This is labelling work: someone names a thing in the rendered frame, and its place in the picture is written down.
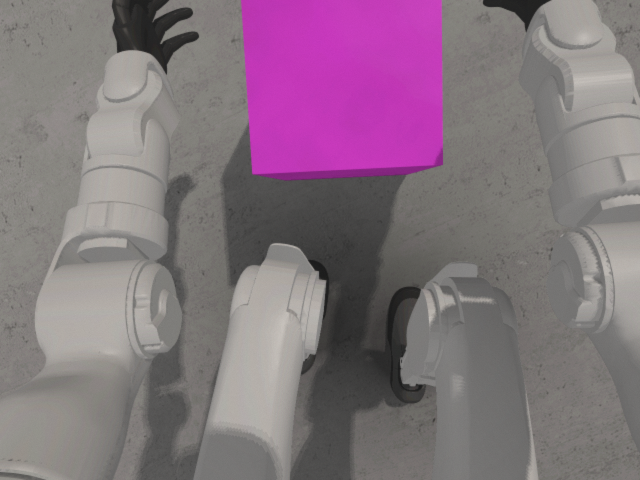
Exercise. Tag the carton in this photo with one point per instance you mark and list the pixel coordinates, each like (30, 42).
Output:
(343, 88)

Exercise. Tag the left robot upper arm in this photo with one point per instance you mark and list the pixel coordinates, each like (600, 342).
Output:
(100, 325)

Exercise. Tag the robot left hand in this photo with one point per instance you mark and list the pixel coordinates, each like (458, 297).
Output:
(134, 30)

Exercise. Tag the left robot foot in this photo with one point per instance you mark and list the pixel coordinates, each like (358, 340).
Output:
(323, 275)

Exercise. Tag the robot foot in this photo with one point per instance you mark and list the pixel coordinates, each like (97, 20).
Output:
(400, 310)
(323, 275)

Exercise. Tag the robot left forearm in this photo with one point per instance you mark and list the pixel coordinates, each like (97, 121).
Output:
(124, 178)

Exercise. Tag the right robot foot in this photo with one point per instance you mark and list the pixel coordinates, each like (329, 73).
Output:
(400, 310)

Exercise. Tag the robot right forearm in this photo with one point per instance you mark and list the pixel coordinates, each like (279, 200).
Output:
(588, 113)

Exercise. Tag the right robot upper arm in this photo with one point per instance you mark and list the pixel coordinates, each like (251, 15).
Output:
(594, 285)

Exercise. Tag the robot right hand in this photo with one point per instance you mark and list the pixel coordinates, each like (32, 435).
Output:
(525, 9)

